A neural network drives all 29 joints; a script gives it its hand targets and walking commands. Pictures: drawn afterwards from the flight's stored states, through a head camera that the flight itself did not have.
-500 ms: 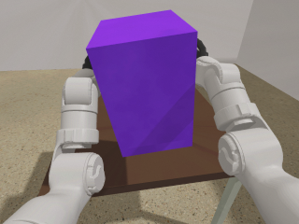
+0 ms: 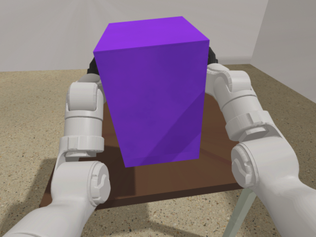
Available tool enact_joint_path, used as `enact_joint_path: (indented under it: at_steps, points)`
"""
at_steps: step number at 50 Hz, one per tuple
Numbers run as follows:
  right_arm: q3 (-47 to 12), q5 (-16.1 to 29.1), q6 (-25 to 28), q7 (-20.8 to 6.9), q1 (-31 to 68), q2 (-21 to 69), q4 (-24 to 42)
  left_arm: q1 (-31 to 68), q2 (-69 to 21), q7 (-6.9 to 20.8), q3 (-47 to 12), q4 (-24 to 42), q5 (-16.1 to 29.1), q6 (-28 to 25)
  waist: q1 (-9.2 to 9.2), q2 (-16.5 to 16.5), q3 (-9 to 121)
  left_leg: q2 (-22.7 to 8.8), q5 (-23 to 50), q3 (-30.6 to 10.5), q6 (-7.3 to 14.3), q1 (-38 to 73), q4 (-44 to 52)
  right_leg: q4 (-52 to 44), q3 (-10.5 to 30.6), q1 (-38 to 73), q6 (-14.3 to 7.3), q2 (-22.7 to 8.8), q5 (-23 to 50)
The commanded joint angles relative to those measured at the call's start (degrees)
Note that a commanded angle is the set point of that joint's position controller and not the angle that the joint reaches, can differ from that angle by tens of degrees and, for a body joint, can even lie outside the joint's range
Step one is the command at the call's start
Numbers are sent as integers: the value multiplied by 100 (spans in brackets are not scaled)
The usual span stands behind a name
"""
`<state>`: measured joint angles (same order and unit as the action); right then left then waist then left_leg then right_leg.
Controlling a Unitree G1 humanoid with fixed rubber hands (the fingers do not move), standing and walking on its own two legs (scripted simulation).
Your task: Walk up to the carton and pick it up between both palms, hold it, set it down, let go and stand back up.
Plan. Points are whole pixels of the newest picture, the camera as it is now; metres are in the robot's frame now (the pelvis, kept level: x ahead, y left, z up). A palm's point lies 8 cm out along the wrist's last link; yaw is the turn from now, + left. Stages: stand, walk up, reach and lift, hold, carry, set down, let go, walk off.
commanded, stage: hold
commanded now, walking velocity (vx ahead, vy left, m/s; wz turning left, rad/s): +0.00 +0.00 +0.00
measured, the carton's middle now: (154, 91) +0.36 +0.03 +0.27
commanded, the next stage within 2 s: none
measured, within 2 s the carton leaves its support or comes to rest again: neither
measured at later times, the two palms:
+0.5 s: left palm (93, 81) +0.35 +0.16 +0.30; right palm (212, 71) +0.36 -0.11 +0.32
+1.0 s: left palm (94, 81) +0.36 +0.16 +0.30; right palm (210, 71) +0.37 -0.10 +0.32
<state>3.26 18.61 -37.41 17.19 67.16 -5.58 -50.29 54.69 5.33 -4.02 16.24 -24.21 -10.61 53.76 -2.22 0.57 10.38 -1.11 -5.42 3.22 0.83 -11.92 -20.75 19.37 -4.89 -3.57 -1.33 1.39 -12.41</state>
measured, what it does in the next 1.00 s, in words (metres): stands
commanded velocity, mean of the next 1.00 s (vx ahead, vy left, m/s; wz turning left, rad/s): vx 0.00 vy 0.00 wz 0.00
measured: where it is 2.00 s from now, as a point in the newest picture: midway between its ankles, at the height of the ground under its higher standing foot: outside the picture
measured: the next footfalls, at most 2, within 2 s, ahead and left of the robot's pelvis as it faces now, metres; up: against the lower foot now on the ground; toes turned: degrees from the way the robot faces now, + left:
none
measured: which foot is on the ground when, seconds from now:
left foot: down 0.00-1.00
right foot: down 0.00-1.00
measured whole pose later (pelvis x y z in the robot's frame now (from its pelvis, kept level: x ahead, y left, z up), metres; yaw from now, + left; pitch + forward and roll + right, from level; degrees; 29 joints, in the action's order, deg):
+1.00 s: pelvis +0.00 +0.00 +0.00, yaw +0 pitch -3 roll -1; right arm 4.7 18.6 -38.1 17.3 67.1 -5.4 -49.2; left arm 54.7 5.2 -4.1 16.2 -23.7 -10.6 53.3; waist -2.2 0.6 10.9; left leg -1.1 -5.5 3.2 0.8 -12.0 -20.7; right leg 19.3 -4.9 -3.6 -1.3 1.4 -12.4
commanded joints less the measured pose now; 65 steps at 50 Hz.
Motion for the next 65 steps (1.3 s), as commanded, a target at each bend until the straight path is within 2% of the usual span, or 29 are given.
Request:
enact_joint_path:
  at_steps: [1, 7, 8, 10, 12, 14, 17, 18, 19, 23, 32, 33, 34, 35, 36, 37, 38, 40, 42, 46, 48, 51, 52, 53, 54, 55, 60, 62, 65]
  points:
    - [-1359, 1424, -55, -661, 4842, 3903, 2506, 6114, -3619, 662, -2251, 1960, 1557, -683, -408, -731, 2865, 23, 1454, -617, -490, 2076, -309, -345, 543, -607, 541, 248, 1899]
    - [-1219, 1258, -43, -666, 5070, 3844, 2421, 5895, -3574, 725, -2106, 1410, 1549, -654, -377, -491, 2455, 34, 767, -530, -360, 1688, -135, -434, 583, -790, 576, 186, 1348]
    - [-1101, 1195, -115, -624, 4724, 3825, 2026, 6009, -3346, 734, -1932, 1500, 1390, -625, -470, -530, 2029, 49, 710, -510, -379, 1510, -95, -423, 598, -707, 563, 118, 1294]
    - [-1219, 1284, -8, -657, 4949, 3790, 2507, 6050, -3592, 763, -2256, 2045, 1612, -694, -495, -670, 2888, -13, 1081, -649, -434, 1922, -211, -324, 535, -617, 535, 205, 1633]
    - [-889, 1073, -31, -684, 5197, 3720, 1962, 6398, -3453, 781, -1911, 1208, 1443, -670, -469, -474, 2116, -7, 124, -551, -368, 1530, 37, -534, 529, -924, 522, 169, 570]
    - [-957, 1102, 65, -741, 5202, 3677, 2238, 6310, -3680, 761, -2188, 1522, 1610, -746, -510, -622, 2567, -56, 389, -585, -455, 1684, -54, -434, 523, -838, 470, 192, 917]
    - [-826, 878, 35, -788, 5062, 3746, 1754, 6333, -3486, 817, -1894, 1118, 1425, -778, -516, -442, 1959, -41, -36, -522, -350, 1327, 112, -472, 552, -863, 462, 116, 627]
    - [-1002, 1017, 121, -828, 5275, 3887, 2026, 6347, -3571, 785, -1883, 1230, 1504, -804, -363, -429, 2429, -7, 288, -549, -319, 1402, -49, -388, 574, -737, 468, 148, 879]
    - [-885, 1034, 69, -802, 5007, 3832, 1737, 6388, -3472, 790, -1936, 1388, 1480, -819, -421, -632, 2036, -6, 211, -525, -345, 1383, -28, -400, 620, -843, 456, 73, 835]
    - [-684, 762, 61, -823, 5079, 3670, 1221, 6368, -3351, 868, -1622, 721, 1279, -844, -439, -217, 1760, -91, -345, -534, -285, 1246, 135, -484, 547, -905, 429, 144, 199]
    - [-857, 913, 114, -843, 5014, 3823, 1545, 6524, -3520, 745, -1955, 1404, 1433, -905, -482, -564, 2272, -41, 223, -539, -387, 1571, 1, -401, 553, -926, 446, 136, 811]
    - [-844, 841, 99, -814, 5161, 3735, 1619, 6335, -3319, 802, -1692, 848, 1346, -846, -400, -283, 2198, -26, -54, -498, -259, 1581, 21, -509, 515, -1017, 467, 142, 446]
    - [-895, 857, 110, -838, 4973, 3865, 1447, 6464, -3325, 786, -1749, 1322, 1379, -908, -354, -340, 2206, -31, 274, -467, -287, 1560, 9, -443, 550, -884, 478, 154, 730]
    - [-794, 787, 26, -840, 4817, 3735, 1149, 6460, -3277, 821, -1678, 893, 1353, -868, -459, -433, 1938, -30, -40, -467, -310, 1530, 60, -489, 539, -965, 445, 117, 472]
    - [-955, 877, 108, -798, 4809, 3784, 1632, 6291, -3398, 799, -1894, 1192, 1408, -894, -500, -432, 2164, 12, 218, -495, -309, 1545, -28, -434, 545, -926, 527, 79, 841]
    - [-848, 794, 44, -781, 4899, 3828, 1435, 6092, -3287, 845, -1596, 782, 1279, -837, -340, -266, 1837, 6, 150, -454, -220, 1464, 39, -502, 591, -985, 564, 107, 698]
    - [-785, 852, 38, -745, 4645, 3728, 1230, 6306, -3303, 869, -1723, 1110, 1258, -847, -544, -439, 1937, -73, 290, -511, -304, 1665, 29, -462, 593, -941, 493, 125, 860]
    - [-870, 875, 72, -754, 5039, 3709, 1441, 6186, -3285, 877, -1690, 812, 1240, -826, -379, -444, 1786, -31, -16, -474, -274, 1417, 66, -521, 578, -863, 491, 135, 516]
    - [-893, 960, 35, -739, 4892, 3762, 1582, 6252, -3291, 857, -1765, 1072, 1423, -822, -496, -426, 2146, 6, 371, -454, -288, 1540, -45, -448, 615, -778, 517, 97, 999]
    - [-1184, 1033, 39, -726, 4867, 3871, 1906, 6216, -3270, 808, -1876, 1401, 1386, -840, -399, -353, 2497, 12, 663, -520, -297, 1735, -112, -383, 577, -684, 543, 150, 1312]
    - [-1096, 1010, 80, -665, 5120, 3743, 2180, 6223, -3513, 772, -2161, 1438, 1584, -808, -558, -482, 2605, -9, 800, -522, -398, 1894, -117, -423, 511, -731, 538, 195, 1385]
    - [-1284, 1231, 17, -703, 4868, 3808, 2151, 6185, -3483, 746, -2128, 1808, 1535, -761, -386, -557, 2559, -8, 1119, -559, -391, 1894, -184, -359, 585, -699, 537, 212, 1556]
    - [-1288, 1251, -88, -718, 4602, 3743, 1826, 6164, -3407, 758, -2053, 1712, 1429, -738, -430, -616, 2309, -15, 918, -584, -463, 1870, -116, -389, 567, -667, 495, 214, 1429]
    - [-1231, 1196, 35, -724, 5143, 3776, 2313, 6482, -3605, 718, -2200, 1775, 1624, -782, -455, -550, 2715, -9, 978, -562, -429, 1908, -167, -378, 545, -737, 506, 230, 1485]
    - [-1183, 1244, -121, -651, 4573, 3694, 1757, 5941, -3406, 772, -1953, 1520, 1377, -677, -510, -546, 2072, 30, 976, -560, -428, 1740, -170, -381, 594, -635, 544, 165, 1522]
    - [-1156, 1149, -45, -645, 4984, 3696, 1957, 6190, -3383, 798, -1909, 1314, 1311, -683, -413, -366, 2126, 5, 474, -545, -342, 1659, -77, -443, 542, -799, 564, 174, 1032]
    - [-1290, 1229, -1, -687, 5003, 3921, 2279, 6064, -3539, 759, -2055, 1525, 1478, -690, -392, -466, 2624, -27, 972, -569, -390, 1834, -178, -356, 546, -617, 512, 254, 1556]
    - [-1242, 1325, -58, -656, 4817, 3711, 2328, 6118, -3515, 777, -2150, 1850, 1565, -717, -536, -486, 2799, -36, 1154, -629, -471, 2007, -246, -333, 536, -593, 507, 271, 1661]
    - [-1291, 1235, -35, -659, 4964, 3941, 2326, 6257, -3469, 775, -2078, 1868, 1502, -713, -419, -473, 2601, 42, 973, -550, -389, 1784, -172, -332, 530, -507, 545, 173, 1583]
